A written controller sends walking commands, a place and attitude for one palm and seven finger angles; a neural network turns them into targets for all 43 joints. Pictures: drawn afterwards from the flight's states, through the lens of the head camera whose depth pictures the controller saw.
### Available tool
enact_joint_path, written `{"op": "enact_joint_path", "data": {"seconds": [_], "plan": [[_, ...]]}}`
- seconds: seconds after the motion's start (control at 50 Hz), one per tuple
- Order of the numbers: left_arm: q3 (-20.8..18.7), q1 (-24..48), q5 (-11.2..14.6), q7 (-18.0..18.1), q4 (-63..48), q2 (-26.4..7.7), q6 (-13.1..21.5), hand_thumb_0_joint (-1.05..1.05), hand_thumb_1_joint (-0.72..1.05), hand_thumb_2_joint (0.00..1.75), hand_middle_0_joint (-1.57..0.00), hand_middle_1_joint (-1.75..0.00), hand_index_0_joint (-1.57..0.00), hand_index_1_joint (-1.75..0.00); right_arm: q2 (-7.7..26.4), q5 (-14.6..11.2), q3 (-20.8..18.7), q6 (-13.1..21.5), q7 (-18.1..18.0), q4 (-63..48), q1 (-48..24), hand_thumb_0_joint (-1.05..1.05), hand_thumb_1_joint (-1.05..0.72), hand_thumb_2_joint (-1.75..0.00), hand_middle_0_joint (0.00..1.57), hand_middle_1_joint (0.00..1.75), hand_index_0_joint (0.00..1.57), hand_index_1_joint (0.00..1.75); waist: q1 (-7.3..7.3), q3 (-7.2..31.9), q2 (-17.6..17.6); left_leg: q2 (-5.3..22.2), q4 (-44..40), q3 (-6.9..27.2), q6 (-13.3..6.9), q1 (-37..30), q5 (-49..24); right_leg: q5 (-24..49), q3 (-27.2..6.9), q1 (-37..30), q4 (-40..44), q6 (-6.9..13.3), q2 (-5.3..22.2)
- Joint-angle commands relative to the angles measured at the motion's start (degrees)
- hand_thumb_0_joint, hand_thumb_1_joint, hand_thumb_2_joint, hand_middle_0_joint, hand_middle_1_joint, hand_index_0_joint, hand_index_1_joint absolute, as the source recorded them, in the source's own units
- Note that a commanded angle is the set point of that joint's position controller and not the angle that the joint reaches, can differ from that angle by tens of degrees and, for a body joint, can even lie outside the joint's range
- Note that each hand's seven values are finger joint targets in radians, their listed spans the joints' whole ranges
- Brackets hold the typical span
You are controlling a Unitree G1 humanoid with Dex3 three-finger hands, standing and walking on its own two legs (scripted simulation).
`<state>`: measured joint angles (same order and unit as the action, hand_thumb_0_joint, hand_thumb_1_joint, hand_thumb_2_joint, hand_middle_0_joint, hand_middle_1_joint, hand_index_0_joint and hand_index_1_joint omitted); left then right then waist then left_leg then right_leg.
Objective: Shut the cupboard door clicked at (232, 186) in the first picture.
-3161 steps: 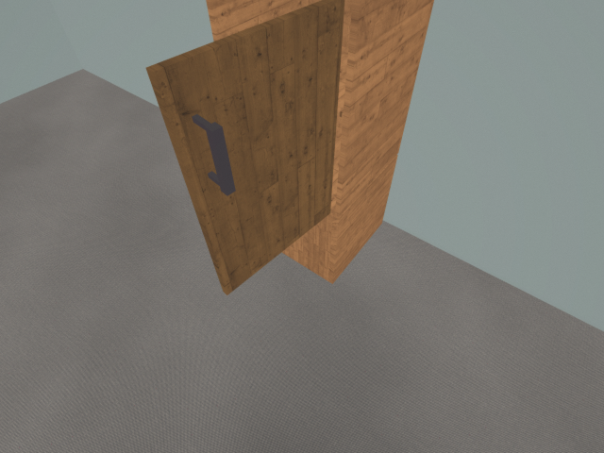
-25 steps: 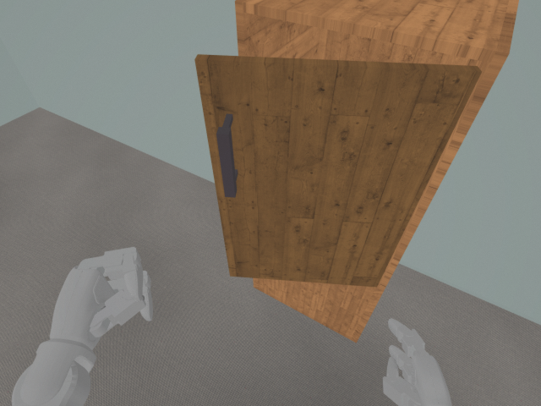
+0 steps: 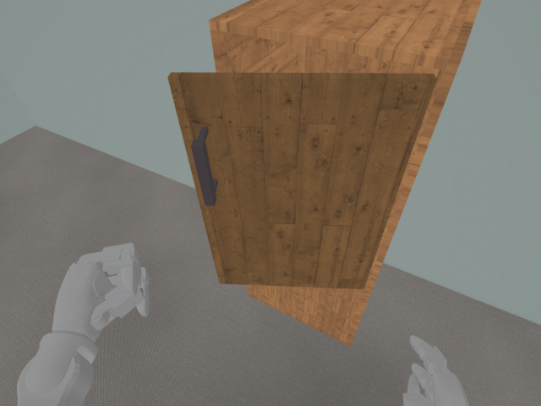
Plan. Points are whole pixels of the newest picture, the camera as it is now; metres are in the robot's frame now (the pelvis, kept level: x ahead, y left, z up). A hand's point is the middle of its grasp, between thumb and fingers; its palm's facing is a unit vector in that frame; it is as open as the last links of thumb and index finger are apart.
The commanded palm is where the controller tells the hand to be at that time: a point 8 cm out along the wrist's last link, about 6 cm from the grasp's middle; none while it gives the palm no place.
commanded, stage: raise the hand and make a fist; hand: left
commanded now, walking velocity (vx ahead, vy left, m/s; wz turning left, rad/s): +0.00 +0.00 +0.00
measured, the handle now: (207, 167) +0.47 +0.16 +0.11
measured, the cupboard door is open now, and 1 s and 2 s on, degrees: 26 26 25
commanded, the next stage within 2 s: bring the fist close to the handle in 0.04 s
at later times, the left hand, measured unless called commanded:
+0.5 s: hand (166, 262) +0.27 +0.17 +0.12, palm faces +0.00 -1.00 -0.02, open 3.1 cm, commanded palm +0.25 +0.21 +0.12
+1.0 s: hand (211, 218) +0.35 +0.12 +0.12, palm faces +0.00 -1.00 -0.02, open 3.1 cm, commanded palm +0.33 +0.17 +0.12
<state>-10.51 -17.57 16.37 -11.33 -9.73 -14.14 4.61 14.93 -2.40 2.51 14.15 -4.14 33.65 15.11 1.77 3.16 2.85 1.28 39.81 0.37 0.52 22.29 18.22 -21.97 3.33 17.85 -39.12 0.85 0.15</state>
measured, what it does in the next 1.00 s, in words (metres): stands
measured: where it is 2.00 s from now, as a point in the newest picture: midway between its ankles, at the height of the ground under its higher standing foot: outside the picture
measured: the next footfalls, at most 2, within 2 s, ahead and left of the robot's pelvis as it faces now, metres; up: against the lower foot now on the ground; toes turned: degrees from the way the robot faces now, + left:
none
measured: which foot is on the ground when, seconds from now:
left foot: down 0.00-1.00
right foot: down 0.00-1.00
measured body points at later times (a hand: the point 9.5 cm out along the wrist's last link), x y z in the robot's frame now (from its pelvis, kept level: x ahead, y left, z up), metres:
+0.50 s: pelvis +0.01 +0.00 +0.00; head +0.00 -0.02 +0.45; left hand +0.26 +0.22 +0.12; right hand +0.18 -0.23 -0.07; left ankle +0.03 +0.13 -0.72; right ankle -0.01 -0.11 -0.72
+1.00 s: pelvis +0.01 +0.01 +0.00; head +0.01 -0.01 +0.45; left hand +0.35 +0.18 +0.12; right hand +0.16 -0.22 -0.09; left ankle +0.03 +0.13 -0.72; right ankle -0.01 -0.11 -0.72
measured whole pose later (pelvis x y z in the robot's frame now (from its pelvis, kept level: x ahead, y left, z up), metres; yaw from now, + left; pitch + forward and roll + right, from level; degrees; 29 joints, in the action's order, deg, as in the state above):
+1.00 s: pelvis +0.01 +0.01 +0.00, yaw -1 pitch +2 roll +0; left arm -2.8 11.0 9.2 0.1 11.7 -8.2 0.8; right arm 13.3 -1.7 2.7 7.2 -2.2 35.9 13.4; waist 0.0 2.6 2.3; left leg 0.8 37.7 -1.5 0.0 21.9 18.0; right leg -21.7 1.4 18.7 -38.3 0.3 0.7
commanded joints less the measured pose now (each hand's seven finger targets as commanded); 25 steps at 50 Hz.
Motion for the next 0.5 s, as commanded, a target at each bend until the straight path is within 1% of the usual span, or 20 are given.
{"op": "enact_joint_path", "data": {"seconds": [0.0, 0.04, 0.06, 0.08, 0.14, 0.16, 0.18, 0.2, 0.22, 0.24, 0.26, 0.28, 0.3, 0.32, 0.34, 0.36, 0.38, 0.4, 0.46, 0.48], "plan": [[-4.4, 8.6, 0.5, 0.0, -11.9, -8.0, 4.2, 0.0, 0.9, 0.9, -1.3, -1.5, -1.3, -1.5, 5.2, -0.1, -2.1, 4.0, -0.2, -9.9, -6.5, 0.0, -0.9, -0.9, 0.2, 0.3, 0.2, 0.3, 0.2, 4.0, -1.6, -2.0, -5.1, -0.4, -2.0, -4.6, -5.7, 8.0, -2.3, 2.6, 8.7, -0.9, -0.2], [-4.8, 8.9, 0.9, -0.2, -11.8, -8.2, 4.0, 0.0, 0.9, 0.9, -1.3, -1.5, -1.3, -1.5, 5.2, -0.1, -2.1, 4.2, -0.4, -9.9, -6.7, 0.0, -0.9, -0.9, 0.2, 0.3, 0.2, 0.3, 0.23, 4.1, -2.3, -2.1, -4.9, -0.4, -2.1, -4.7, -5.4, 7.8, -2.6, 2.7, 9.0, -1.1, -0.1], [-5.6, 8.6, 0.8, -0.2, -11.5, -9.3, 4.2, 0.0, 0.9, 0.9, -1.3, -1.5, -1.3, -1.5, 5.4, 0.0, -2.1, 4.2, -0.4, -9.6, -6.5, 0.0, -0.9, -0.9, 0.2, 0.3, 0.2, 0.3, 0.3, 4.0, -3.5, -2.0, -4.7, -0.3, -2.2, -4.3, -6.1, 8.3, -3.0, 2.1, 9.2, -1.1, 0.0], [-5.4, 9.1, 1.1, -0.4, -11.6, -8.7, 4.2, 0.0, 0.9, 0.9, -1.3, -1.5, -1.3, -1.5, 5.3, 0.0, -2.1, 4.3, -0.4, -9.8, -6.8, 0.0, -0.9, -0.9, 0.2, 0.3, 0.2, 0.3, 0.18, 4.7, -4.4, -2.1, -4.5, -0.4, -2.2, -4.3, -6.3, 8.6, -3.6, 1.8, 9.3, -1.4, 0.3], [-5.3, 10.3, 1.3, -0.7, -11.8, -8.2, 4.6, 0.0, 0.9, 0.9, -1.3, -1.5, -1.3, -1.5, 5.2, 0.0, -2.1, 4.3, -0.4, -9.5, -6.6, 0.0, -0.9, -0.9, 0.2, 0.3, 0.2, 0.3, 0.04, 5.2, -3.6, -2.2, -4.1, -0.5, -2.2, -4.9, -7.5, 11.2, -3.1, 1.9, 8.5, -1.4, 0.1], [-4.5, 11.4, 1.0, -0.6, -11.1, -8.2, 4.5, 0.0, 0.9, 0.9, -1.3, -1.5, -1.3, -1.5, 5.4, 0.1, -2.0, 4.4, -0.5, -9.1, -6.5, 0.0, -0.9, -0.9, 0.2, 0.3, 0.2, 0.3, -0.35, 4.6, -4.3, -2.0, -3.9, -0.3, -2.4, -4.7, -7.6, 11.6, -3.2, 2.3, 8.5, -1.5, 0.1], [-4.0, 13.2, 1.0, -0.6, -10.3, -7.6, 4.4, 0.0, 0.9, 0.9, -1.3, -1.5, -1.3, -1.5, 5.2, -0.1, -2.0, 4.4, -0.6, -8.9, -6.7, 0.0, -0.9, -0.9, 0.2, 0.3, 0.2, 0.3, -0.62, 3.6, -3.4, -2.1, -3.9, -0.4, -2.2, -4.3, -6.8, 10.3, -3.4, 3.0, 8.8, -1.5, 0.2], [-3.6, 16.0, 0.9, -0.6, -10.1, -7.7, 4.5, 0.0, 0.9, 0.9, -1.3, -1.5, -1.3, -1.5, 5.3, 0.0, -2.1, 4.4, -0.6, -8.6, -6.7, 0.0, -0.9, -0.9, 0.2, 0.3, 0.2, 0.3, -1.04, 3.8, -2.8, -2.1, -4.1, -0.3, -2.3, -5.0, -6.3, 9.8, -3.2, 3.8, 8.7, -1.5, 0.2], [-4.4, 16.1, 0.9, -0.5, -9.0, -8.3, 4.4, 0.0, 0.9, 0.9, -1.3, -1.5, -1.3, -1.5, 5.4, 0.0, -2.1, 4.3, -0.8, -8.4, -6.5, 0.0, -0.9, -0.9, 0.2, 0.3, 0.2, 0.3, -0.69, 4.1, -3.5, -2.1, -4.0, -0.2, -2.2, -4.9, -6.2, 9.5, -3.4, 3.5, 8.7, -1.4, 0.1], [-4.1, 16.6, 0.8, -0.5, -8.7, -8.0, 4.3, 0.0, 0.9, 0.9, -1.3, -1.5, -1.3, -1.5, 5.4, 0.0, -2.1, 4.3, -0.8, -8.4, -6.6, 0.0, -0.9, -0.9, 0.2, 0.3, 0.2, 0.3, -0.71, 4.8, -3.1, -2.1, -3.9, -0.3, -2.3, -5.1, -6.4, 9.7, -3.5, 3.3, 8.7, -1.4, 0.2], [-3.6, 18.1, 0.6, -0.4, -8.1, -8.4, 4.2, 0.0, 0.9, 0.9, -1.3, -1.5, -1.3, -1.5, 5.5, 0.0, -2.1, 4.2, -0.8, -8.1, -6.5, 0.0, -0.9, -0.9, 0.2, 0.3, 0.2, 0.3, -0.92, 4.5, -4.6, -2.0, -3.8, -0.2, -2.4, -4.4, -6.4, 9.4, -4.0, 3.0, 9.0, -1.5, 0.4], [-2.7, 19.8, 0.3, -0.5, -7.5, -7.4, 4.1, 0.0, 0.9, 0.9, -1.3, -1.5, -1.3, -1.5, 5.3, -0.1, -2.1, 4.1, -0.8, -8.0, -6.7, 0.0, -0.9, -0.9, 0.2, 0.3, 0.2, 0.3, -1.11, 5.2, -3.3, -2.0, -4.0, -0.2, -2.3, -5.2, -6.9, 10.1, -3.7, 3.0, 8.5, -1.4, 0.3], [-3.0, 19.8, 0.2, -0.4, -7.4, -7.4, 4.0, 0.0, 0.9, 0.9, -1.3, -1.5, -1.3, -1.5, 5.3, -0.1, -2.2, 4.1, -0.8, -8.1, -6.6, 0.0, -0.9, -0.9, 0.2, 0.3, 0.2, 0.3, -0.69, 6.5, -2.6, -2.0, -4.2, -0.2, -2.4, -6.1, -7.7, 11.8, -3.0, 2.7, 7.9, -1.2, 0.2], [-2.1, 19.9, 0.0, -0.3, -7.2, -6.6, 3.8, 0.0, 0.9, 0.9, -1.3, -1.5, -1.3, -1.5, 5.2, -0.1, -2.1, 4.1, -0.7, -8.3, -6.7, 0.0, -0.9, -0.9, 0.2, 0.3, 0.2, 0.3, -0.53, 7.1, -2.6, -2.0, -4.6, -0.2, -2.3, -6.6, -8.3, 12.8, -2.3, 2.3, 7.4, -1.1, 0.0], [-1.6, 19.8, -0.2, -0.1, -7.7, -6.1, 3.7, 0.0, 0.9, 0.9, -1.3, -1.5, -1.3, -1.5, 5.2, -0.1, -2.2, 4.0, -0.6, -8.4, -6.7, 0.0, -0.9, -0.9, 0.2, 0.3, 0.2, 0.3, -0.36, 8.0, -1.6, -2.0, -4.7, -0.2, -2.3, -7.4, -9.3, 14.4, -1.9, 2.0, 6.8, -0.9, -0.1], [-1.6, 19.0, -0.4, 0.3, -7.3, -6.3, 3.3, 0.0, 0.9, 0.9, -1.3, -1.5, -1.3, -1.5, 5.2, -0.1, -2.1, 4.0, -0.4, -8.5, -6.4, 0.0, -0.9, -0.9, 0.2, 0.3, 0.2, 0.3, 0.05, 8.7, -2.7, -1.9, -4.6, -0.2, -2.3, -7.2, -10.2, 15.4, -1.9, 1.2, 6.7, -1.0, -0.1], [-1.1, 19.1, -0.5, 0.6, -6.6, -5.4, 2.9, 0.0, 0.9, 0.9, -1.3, -1.5, -1.3, -1.5, 5.0, -0.1, -2.1, 3.8, -0.3, -8.6, -6.6, 0.0, -0.9, -0.9, 0.2, 0.3, 0.2, 0.3, -0.14, 8.4, -2.7, -2.0, -4.7, -0.3, -2.3, -7.2, -10.5, 16.5, -1.8, 1.2, 6.6, -1.1, 0.0], [-2.3, 19.6, -0.7, 1.1, -6.4, -6.4, 2.7, 0.0, 0.9, 0.9, -1.3, -1.5, -1.3, -1.5, 5.1, -0.1, -2.2, 3.5, -0.1, -8.3, -6.4, 0.0, -0.9, -0.9, 0.2, 0.3, 0.2, 0.3, 0.09, 8.8, -2.3, -1.9, -4.9, -0.4, -2.1, -7.3, -11.1, 17.1, -1.4, 0.9, 6.2, -0.9, -0.1], [-1.3, 19.6, -1.7, 2.7, -5.5, -5.4, 1.9, 0.0, 0.9, 0.9, -1.3, -1.5, -1.3, -1.5, 5.0, 0.0, -2.1, 2.6, 0.3, -8.7, -6.6, 0.0, -0.9, -0.9, 0.2, 0.3, 0.2, 0.3, 0.23, 7.4, -3.5, -1.7, -5.4, -0.4, -2.1, -7.0, -11.3, 16.7, -0.9, 1.3, 6.2, -0.8, -0.4], [0.0, 20.6, -1.9, 3.2, -6.0, -4.0, 1.8, 0.0, 0.9, 0.9, -1.3, -1.5, -1.3, -1.5, 4.8, 0.0, -2.1, 2.3, 0.4, -9.0, -6.9, 0.0, -0.9, -0.9, 0.2, 0.3, 0.2, 0.3, -0.13, 7.2, -3.5, -1.7, -5.5, -0.5, -2.1, -7.2, -11.1, 16.5, -0.8, 1.6, 6.3, -0.9, -0.4]]}}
